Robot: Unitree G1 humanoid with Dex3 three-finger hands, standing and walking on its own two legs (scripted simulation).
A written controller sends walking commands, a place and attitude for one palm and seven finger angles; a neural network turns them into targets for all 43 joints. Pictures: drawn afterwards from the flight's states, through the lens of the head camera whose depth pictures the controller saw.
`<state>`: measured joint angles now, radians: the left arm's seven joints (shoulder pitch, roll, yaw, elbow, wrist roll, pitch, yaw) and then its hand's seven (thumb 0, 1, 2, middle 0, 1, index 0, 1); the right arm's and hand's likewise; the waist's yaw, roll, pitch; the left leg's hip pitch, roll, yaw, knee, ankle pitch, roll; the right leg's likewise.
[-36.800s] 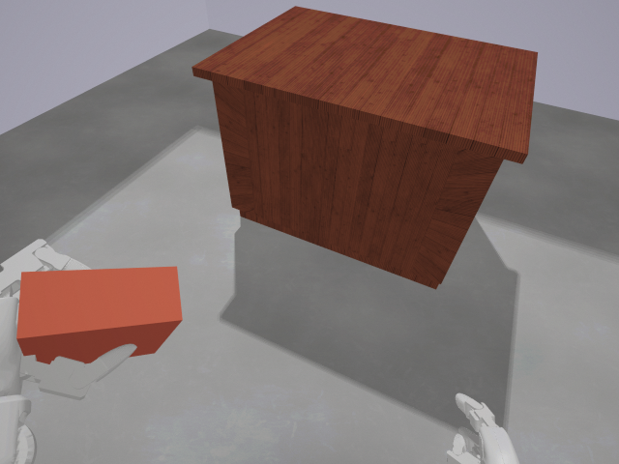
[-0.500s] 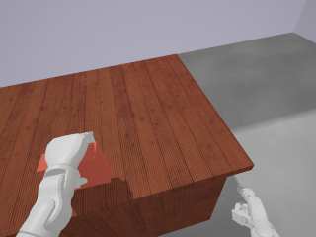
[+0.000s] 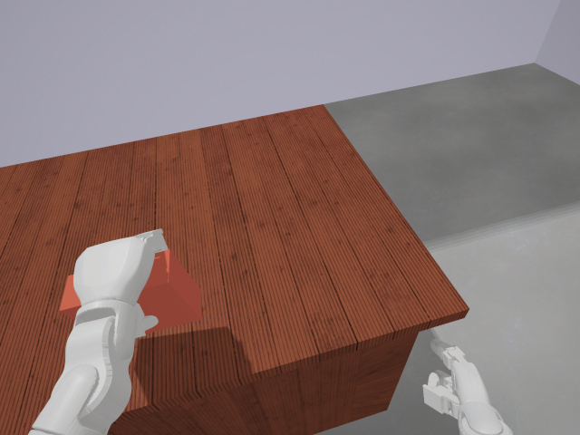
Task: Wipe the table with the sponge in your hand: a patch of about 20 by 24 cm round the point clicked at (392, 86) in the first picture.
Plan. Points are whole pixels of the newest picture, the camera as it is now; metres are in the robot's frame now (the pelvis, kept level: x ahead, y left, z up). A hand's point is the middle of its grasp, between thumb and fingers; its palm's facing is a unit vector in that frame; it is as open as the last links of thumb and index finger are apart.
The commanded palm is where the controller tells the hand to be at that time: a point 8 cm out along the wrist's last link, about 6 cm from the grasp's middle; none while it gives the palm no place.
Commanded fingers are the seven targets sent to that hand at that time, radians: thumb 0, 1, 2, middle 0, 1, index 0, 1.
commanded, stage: move the sponge above the wiping area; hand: left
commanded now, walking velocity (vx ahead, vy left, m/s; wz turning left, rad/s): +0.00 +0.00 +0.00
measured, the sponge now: (145, 304) +0.25 +0.27 +0.04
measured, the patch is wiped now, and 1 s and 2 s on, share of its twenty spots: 0.00 0.00 0.00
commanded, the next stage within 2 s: lower the sponge onto the table in 1.02 s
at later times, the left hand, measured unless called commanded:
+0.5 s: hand (143, 268) +0.27 +0.26 +0.11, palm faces +0.15 -0.08 -0.99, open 9.6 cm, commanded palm +0.22 +0.25 +0.15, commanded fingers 0.00 0.10 1.30 -1.20 -1.60 -1.20 -1.60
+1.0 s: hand (130, 276) +0.26 +0.28 +0.10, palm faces +0.09 -0.09 -0.99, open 9.6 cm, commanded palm +0.22 +0.25 +0.15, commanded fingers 0.00 0.10 1.30 -1.20 -1.60 -1.20 -1.60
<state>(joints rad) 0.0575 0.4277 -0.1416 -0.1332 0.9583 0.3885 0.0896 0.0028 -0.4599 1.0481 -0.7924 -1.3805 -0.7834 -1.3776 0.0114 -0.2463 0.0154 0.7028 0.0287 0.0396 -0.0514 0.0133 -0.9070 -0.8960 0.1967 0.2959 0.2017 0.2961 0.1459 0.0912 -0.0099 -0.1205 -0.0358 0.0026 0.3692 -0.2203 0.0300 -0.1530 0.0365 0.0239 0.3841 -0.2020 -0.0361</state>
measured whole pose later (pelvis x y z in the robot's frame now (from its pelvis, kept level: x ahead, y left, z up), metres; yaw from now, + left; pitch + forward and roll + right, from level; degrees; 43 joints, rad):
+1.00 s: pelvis +0.00 -0.01 +0.00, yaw +1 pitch -2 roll +0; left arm -0.03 0.44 -0.11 -0.05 0.91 0.53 0.04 0.00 -0.46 1.05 -0.79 -1.39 -0.78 -1.38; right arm -0.02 -0.26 0.03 0.70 0.06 0.06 -0.05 0.01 -0.91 -0.90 0.20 0.30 0.19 0.29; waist 0.11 0.11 -0.01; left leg -0.12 -0.03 -0.01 0.36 -0.21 0.02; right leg -0.15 0.04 0.01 0.38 -0.20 -0.05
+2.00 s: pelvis +0.00 +0.00 +0.00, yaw +1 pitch -1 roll +0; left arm 0.06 0.39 -0.17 -0.01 0.93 0.48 0.04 0.00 -0.46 1.05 -0.79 -1.39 -0.78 -1.38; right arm 0.00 -0.25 0.04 0.70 0.04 0.07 -0.04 0.01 -0.91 -0.90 0.20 0.30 0.21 0.30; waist 0.12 0.09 -0.01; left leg -0.14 -0.04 -0.01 0.37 -0.22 0.03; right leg -0.17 0.04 0.01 0.39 -0.20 -0.04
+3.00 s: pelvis +0.00 +0.00 +0.00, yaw +1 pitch +5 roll +0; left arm -0.26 0.43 -0.09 0.41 0.98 0.33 0.12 0.00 -0.47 1.06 -0.79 -1.39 -0.78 -1.38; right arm 0.09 -0.28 -0.01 0.73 0.07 0.06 -0.08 0.01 -0.91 -0.90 0.20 0.30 0.20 0.30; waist 0.07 0.06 -0.06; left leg -0.30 -0.04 -0.02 0.45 -0.24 0.04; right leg -0.31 0.03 0.00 0.44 -0.22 -0.03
